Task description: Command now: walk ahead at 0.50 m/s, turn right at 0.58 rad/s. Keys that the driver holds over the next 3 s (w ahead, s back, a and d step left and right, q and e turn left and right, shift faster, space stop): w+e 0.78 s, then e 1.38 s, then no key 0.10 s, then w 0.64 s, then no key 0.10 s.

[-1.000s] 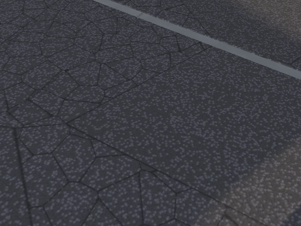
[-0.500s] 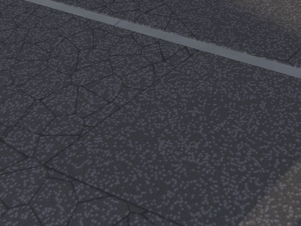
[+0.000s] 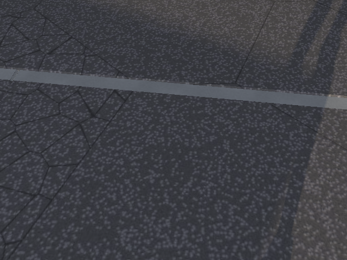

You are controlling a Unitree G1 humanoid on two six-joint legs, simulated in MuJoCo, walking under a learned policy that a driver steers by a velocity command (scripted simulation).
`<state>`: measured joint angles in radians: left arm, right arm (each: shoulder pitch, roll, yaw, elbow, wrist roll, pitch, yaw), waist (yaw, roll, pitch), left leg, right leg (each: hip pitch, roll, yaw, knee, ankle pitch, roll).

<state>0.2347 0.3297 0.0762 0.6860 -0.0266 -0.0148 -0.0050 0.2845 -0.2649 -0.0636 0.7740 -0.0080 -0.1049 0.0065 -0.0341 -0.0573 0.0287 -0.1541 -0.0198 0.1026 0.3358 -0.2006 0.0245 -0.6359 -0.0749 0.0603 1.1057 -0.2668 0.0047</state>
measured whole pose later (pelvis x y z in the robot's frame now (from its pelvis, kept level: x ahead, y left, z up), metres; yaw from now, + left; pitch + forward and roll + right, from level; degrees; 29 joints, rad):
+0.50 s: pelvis +0.27 -0.09 +0.00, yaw -18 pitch +1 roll +0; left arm 0.31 0.29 0.06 0.66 -0.01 -0.04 -0.02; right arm 0.13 -0.32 -0.05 0.70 -0.01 -0.10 0.00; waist 0.03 0.03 0.06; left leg -0.62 0.10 -0.07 1.03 -0.27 -0.04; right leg -0.24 0.11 0.06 0.39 -0.17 -0.11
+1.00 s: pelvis +0.54 -0.12 +0.00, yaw -36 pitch +1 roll +1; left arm 0.20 0.33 0.08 0.63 -0.02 0.02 0.02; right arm 0.20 -0.27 -0.06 0.76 -0.01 -0.07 0.00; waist -0.02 -0.04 0.08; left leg -0.22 0.00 0.10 0.38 -0.18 0.03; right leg -0.61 -0.04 0.04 1.05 -0.35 0.05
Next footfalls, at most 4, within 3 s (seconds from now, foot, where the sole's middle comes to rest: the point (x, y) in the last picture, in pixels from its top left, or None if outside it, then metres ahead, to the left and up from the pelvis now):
0.28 right None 0.31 -0.16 -0.78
0.76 left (186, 219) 0.64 -0.06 -0.78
1.22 right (258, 226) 0.61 -0.35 -0.78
1.62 left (213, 190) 0.77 -0.19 -0.78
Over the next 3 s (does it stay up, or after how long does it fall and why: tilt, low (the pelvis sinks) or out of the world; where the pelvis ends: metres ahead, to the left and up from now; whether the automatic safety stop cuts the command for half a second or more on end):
stays up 0.61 -0.45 -0.02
